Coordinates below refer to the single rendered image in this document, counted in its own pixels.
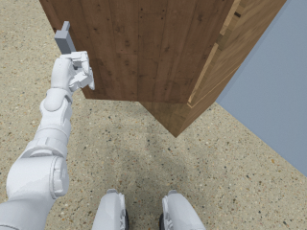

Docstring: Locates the left robot forearm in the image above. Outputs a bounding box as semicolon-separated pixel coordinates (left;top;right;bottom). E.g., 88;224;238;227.
6;88;73;198

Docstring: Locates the handle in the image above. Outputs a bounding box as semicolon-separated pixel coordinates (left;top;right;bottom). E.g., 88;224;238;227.
54;21;83;70

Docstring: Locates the left robot shin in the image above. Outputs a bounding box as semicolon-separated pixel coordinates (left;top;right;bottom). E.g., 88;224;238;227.
106;189;126;230

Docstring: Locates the cupboard door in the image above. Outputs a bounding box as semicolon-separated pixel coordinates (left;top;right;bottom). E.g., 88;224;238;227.
39;0;234;104

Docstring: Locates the left robot upper arm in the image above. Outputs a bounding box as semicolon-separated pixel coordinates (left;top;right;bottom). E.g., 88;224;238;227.
0;155;70;230

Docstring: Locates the left robot hand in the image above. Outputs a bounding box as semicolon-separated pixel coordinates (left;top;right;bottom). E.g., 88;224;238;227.
51;51;95;96

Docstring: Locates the right robot thigh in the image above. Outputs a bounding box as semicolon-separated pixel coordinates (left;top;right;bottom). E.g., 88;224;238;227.
162;193;206;230

